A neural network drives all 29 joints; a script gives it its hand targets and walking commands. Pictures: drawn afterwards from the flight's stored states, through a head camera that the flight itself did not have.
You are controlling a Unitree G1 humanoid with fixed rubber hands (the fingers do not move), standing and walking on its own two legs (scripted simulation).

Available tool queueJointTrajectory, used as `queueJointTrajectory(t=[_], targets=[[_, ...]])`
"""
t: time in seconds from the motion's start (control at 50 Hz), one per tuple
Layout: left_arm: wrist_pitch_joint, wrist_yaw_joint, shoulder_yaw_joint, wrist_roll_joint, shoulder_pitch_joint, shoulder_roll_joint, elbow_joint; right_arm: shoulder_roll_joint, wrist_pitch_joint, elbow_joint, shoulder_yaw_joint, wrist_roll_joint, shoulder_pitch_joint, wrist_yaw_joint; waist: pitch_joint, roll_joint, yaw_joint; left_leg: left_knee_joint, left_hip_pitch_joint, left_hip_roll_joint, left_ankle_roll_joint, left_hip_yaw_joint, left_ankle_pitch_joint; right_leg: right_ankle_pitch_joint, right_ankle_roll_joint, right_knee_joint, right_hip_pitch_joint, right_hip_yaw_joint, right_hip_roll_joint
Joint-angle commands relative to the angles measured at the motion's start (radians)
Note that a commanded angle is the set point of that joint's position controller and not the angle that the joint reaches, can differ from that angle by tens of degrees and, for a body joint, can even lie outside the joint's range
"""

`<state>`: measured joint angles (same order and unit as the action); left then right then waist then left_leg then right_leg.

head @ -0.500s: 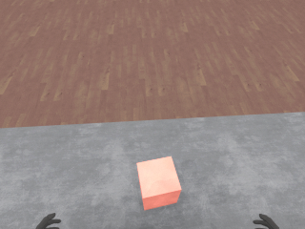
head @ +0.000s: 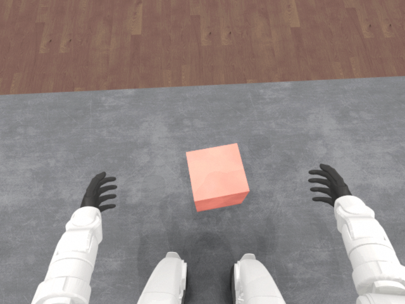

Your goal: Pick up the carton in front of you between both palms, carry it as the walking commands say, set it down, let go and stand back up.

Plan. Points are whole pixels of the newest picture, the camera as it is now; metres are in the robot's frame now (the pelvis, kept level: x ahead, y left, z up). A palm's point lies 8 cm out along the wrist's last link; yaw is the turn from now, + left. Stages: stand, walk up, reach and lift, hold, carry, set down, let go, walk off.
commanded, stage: reach and lift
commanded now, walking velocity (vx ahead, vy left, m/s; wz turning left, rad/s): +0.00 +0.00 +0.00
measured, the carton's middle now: (215, 179) +0.50 -0.01 -0.59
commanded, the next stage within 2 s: none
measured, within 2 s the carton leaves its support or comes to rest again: neither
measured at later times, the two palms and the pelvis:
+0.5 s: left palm (140, 154) +0.43 +0.19 -0.14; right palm (296, 130) +0.51 -0.21 -0.14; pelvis -0.06 -0.02 -0.05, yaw +0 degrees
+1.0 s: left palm (157, 166) +0.46 +0.18 -0.30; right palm (270, 148) +0.53 -0.19 -0.31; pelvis -0.03 -0.01 -0.14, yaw +4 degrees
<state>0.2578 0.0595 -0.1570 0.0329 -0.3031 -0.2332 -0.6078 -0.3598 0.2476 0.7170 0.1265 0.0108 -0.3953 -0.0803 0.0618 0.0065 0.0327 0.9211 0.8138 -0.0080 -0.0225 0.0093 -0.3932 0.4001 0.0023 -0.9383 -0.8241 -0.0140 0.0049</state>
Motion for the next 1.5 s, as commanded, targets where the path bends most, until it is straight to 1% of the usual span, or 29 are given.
queueJointTrajectory(t=[0.0,0.12,0.24,0.3,0.38,0.44,0.5,0.54,0.58,0.62,0.66,0.7,0.72,0.74,0.8,0.84,0.88,0.94,0.98,1.08,1.1,1.12,1.16,1.22,1.28,1.34,1.42,1.44,1.48], targets=[[-0.009,0.03,-0.046,0.015,-0.176,-0.107,0.062,-0.155,-0.008,-0.037,0.038,-0.014,-0.242,0.0,-0.568,-0.047,0.011,-0.029,-0.056,0.048,-0.042,-0.027,0.461,-0.515,0.013,0.008,0.243,-0.011,-0.04],[0.016,0.066,-0.091,0.026,-0.495,-0.088,0.057,-0.205,0.009,0.05,0.047,-0.022,-0.595,-0.012,-0.691,-0.053,0.022,-0.018,0.017,0.051,-0.037,-0.049,0.289,-0.319,0.016,0.018,0.115,0.005,-0.04],[0.05,0.092,-0.144,0.018,-0.778,-0.056,-0.005,-0.239,0.03,0.183,0.055,-0.01,-0.926,-0.027,-0.789,-0.079,0.043,-0.011,0.108,0.052,-0.039,-0.083,0.128,-0.135,0.016,0.027,0.036,0.012,-0.042],[0.053,0.101,-0.182,-0.005,-0.877,-0.035,-0.035,-0.248,0.029,0.24,0.064,0.012,-1.056,-0.036,-0.828,-0.097,0.06,-0.001,0.146,0.057,-0.043,-0.098,0.108,-0.097,0.014,0.027,0.01,0.013,-0.046],[0.038,0.101,-0.248,-0.054,-0.993,-0.008,-0.039,-0.245,0.014,0.282,0.086,0.054,-1.21,-0.048,-0.876,-0.12,0.08,0.015,0.195,0.066,-0.048,-0.112,0.125,-0.116,0.015,0.013,-0.004,0.01,-0.052],[0.025,0.098,-0.292,-0.083,-1.066,0.01,-0.02,-0.242,0.002,0.295,0.106,0.084,-1.306,-0.05,-0.923,-0.137,0.088,0.03,0.217,0.072,-0.05,-0.118,0.167,-0.182,0.015,-0.011,0.001,0.008,-0.056],[0.011,0.094,-0.325,-0.105,-1.114,0.033,0.002,-0.235,-0.01,0.298,0.123,0.109,-1.373,-0.049,-0.989,-0.15,0.094,0.05,0.228,0.079,-0.052,-0.125,0.243,-0.295,0.016,-0.046,0.03,0.006,-0.062],[0.0,0.09,-0.343,-0.119,-1.11,0.049,0.021,-0.225,-0.018,0.289,0.135,0.128,-1.382,-0.048,-1.058,-0.162,0.095,0.061,0.226,0.086,-0.052,-0.13,0.325,-0.415,0.017,-0.07,0.082,0.003,-0.067],[-0.015,0.083,-0.354,-0.13,-1.078,0.062,0.044,-0.211,-0.029,0.266,0.148,0.145,-1.365,-0.046,-1.137,-0.175,0.095,0.067,0.236,0.096,-0.051,-0.134,0.424,-0.577,0.018,-0.095,0.159,-0.003,-0.07],[-0.036,0.074,-0.36,-0.138,-1.04,0.08,0.058,-0.182,-0.043,0.247,0.163,0.157,-1.338,-0.042,-1.17,-0.185,0.096,0.07,0.288,0.103,-0.051,-0.133,0.51,-0.747,0.016,-0.122,0.213,-0.018,-0.067],[-0.062,0.065,-0.368,-0.15,-1.005,0.102,0.06,-0.146,-0.063,0.235,0.183,0.169,-1.308,-0.038,-1.154,-0.189,0.094,0.077,0.365,0.102,-0.052,-0.125,0.569,-0.886,0.014,-0.145,0.223,-0.037,-0.059],[-0.088,0.056,-0.379,-0.164,-0.979,0.122,0.052,-0.111,-0.082,0.229,0.205,0.185,-1.278,-0.034,-1.121,-0.189,0.087,0.09,0.446,0.096,-0.055,-0.116,0.597,-0.961,0.013,-0.165,0.192,-0.051,-0.05],[-0.1,0.053,-0.384,-0.173,-0.973,0.131,0.046,-0.097,-0.091,0.228,0.216,0.193,-1.265,-0.031,-1.104,-0.186,0.081,0.103,0.475,0.095,-0.058,-0.113,0.596,-0.959,0.015,-0.176,0.152,-0.052,-0.048],[-0.111,0.05,-0.391,-0.183,-0.971,0.14,0.038,-0.086,-0.099,0.232,0.226,0.201,-1.252,-0.029,-1.086,-0.178,0.075,0.12,0.489,0.095,-0.06,-0.11,0.588,-0.926,0.018,-0.189,0.09,-0.048,-0.05],[-0.139,0.049,-0.412,-0.209,-0.965,0.154,-0.012,-0.069,-0.123,0.262,0.239,0.211,-1.204,-0.019,-1.007,-0.134,0.057,0.208,0.512,0.094,-0.069,-0.101,0.536,-0.744,0.022,-0.241,-0.164,-0.031,-0.06],[-0.152,0.05,-0.42,-0.212,-0.954,0.153,-0.049,-0.068,-0.136,0.286,0.238,0.206,-1.176,-0.01,-0.973,-0.108,0.046,0.282,0.546,0.091,-0.073,-0.09,0.516,-0.659,0.022,-0.296,-0.315,-0.028,-0.063],[-0.161,0.054,-0.413,-0.197,-0.966,0.146,-0.072,-0.081,-0.144,0.299,0.225,0.19,-1.173,0.004,-0.973,-0.092,0.037,0.358,0.573,0.092,-0.077,-0.081,0.515,-0.608,0.023,-0.359,-0.426,-0.027,-0.067],[-0.168,0.068,-0.372,-0.149,-1.012,0.121,-0.088,-0.125,-0.153,0.299,0.178,0.139,-1.213,0.025,-1.03,-0.085,0.03,0.479,0.591,0.096,-0.082,-0.076,0.512,-0.548,0.025,-0.466,-0.534,-0.019,-0.07],[-0.168,0.082,-0.33,-0.103,-1.05,0.094,-0.095,-0.163,-0.155,0.29,0.128,0.089,-1.261,0.038,-1.096,-0.093,0.031,0.561,0.597,0.097,-0.085,-0.082,0.504,-0.537,0.026,-0.546,-0.545,-0.015,-0.066],[-0.149,0.123,-0.232,0.009,-1.163,0.009,-0.098,-0.247,-0.14,0.258,-0.006,-0.034,-1.414,0.061,-1.261,-0.159,0.054,0.728,0.661,0.097,-0.082,-0.11,0.442,-0.524,0.031,-0.74,-0.469,-0.002,-0.053],[-0.141,0.13,-0.216,0.029,-1.194,-0.007,-0.096,-0.261,-0.132,0.253,-0.028,-0.055,-1.446,0.062,-1.285,-0.172,0.059,0.757,0.665,0.095,-0.08,-0.118,0.414,-0.494,0.032,-0.769,-0.462,0.002,-0.051],[-0.133,0.138,-0.207,0.046,-1.233,-0.027,-0.092,-0.274,-0.125,0.247,-0.051,-0.08,-1.48,0.063,-1.306,-0.184,0.065,0.785,0.652,0.092,-0.075,-0.127,0.372,-0.421,0.034,-0.784,-0.48,0.008,-0.049],[-0.113,0.147,-0.187,0.077,-1.279,-0.044,-0.1,-0.297,-0.109,0.262,-0.084,-0.106,-1.532,0.064,-1.294,-0.208,0.072,0.824,0.704,0.087,-0.073,-0.14,0.301,-0.37,0.034,-0.828,-0.473,0.013,-0.041],[-0.091,0.149,-0.172,0.102,-1.347,-0.062,-0.15,-0.316,-0.09,0.322,-0.12,-0.129,-1.592,0.062,-1.195,-0.22,0.07,0.875,0.755,0.076,-0.065,-0.148,0.184,-0.225,0.034,-0.864,-0.548,0.021,-0.03],[-0.086,0.142,-0.177,0.096,-1.405,-0.071,-0.212,-0.328,-0.085,0.395,-0.135,-0.131,-1.627,0.052,-1.06,-0.193,0.069,0.922,0.791,0.065,-0.061,-0.146,0.096,-0.098,0.027,-0.894,-0.653,0.02,-0.019],[-0.095,0.131,-0.185,0.08,-1.457,-0.079,-0.272,-0.333,-0.094,0.452,-0.142,-0.131,-1.658,0.044,-0.943,-0.158,0.065,0.972,0.811,0.06,-0.059,-0.137,0.066,-0.04,0.021,-0.933,-0.739,0.009,-0.01],[-0.119,0.119,-0.186,0.071,-1.516,-0.094,-0.33,-0.335,-0.113,0.491,-0.158,-0.14,-1.701,0.041,-0.86,-0.125,0.063,1.038,0.818,0.057,-0.06,-0.125,0.09,-0.052,0.014,-0.997,-0.784,-0.007,-0.003],[-0.127,0.118,-0.18,0.072,-1.533,-0.102,-0.332,-0.339,-0.12,0.48,-0.156,-0.143,-1.717,0.042,-0.848,-0.118,0.055,1.052,0.801,0.057,-0.058,-0.119,0.1,-0.056,0.015,-1.011,-0.811,-0.007,-0.004],[-0.143,0.12,-0.17,0.075,-1.556,-0.112,-0.339,-0.348,-0.134,0.465,-0.157,-0.159,-1.735,0.046,-0.853,-0.09,0.051,1.088,0.763,0.06,-0.057,-0.116,0.161,-0.105,0.013,-1.041,-0.816,-0.013,-0.005]])
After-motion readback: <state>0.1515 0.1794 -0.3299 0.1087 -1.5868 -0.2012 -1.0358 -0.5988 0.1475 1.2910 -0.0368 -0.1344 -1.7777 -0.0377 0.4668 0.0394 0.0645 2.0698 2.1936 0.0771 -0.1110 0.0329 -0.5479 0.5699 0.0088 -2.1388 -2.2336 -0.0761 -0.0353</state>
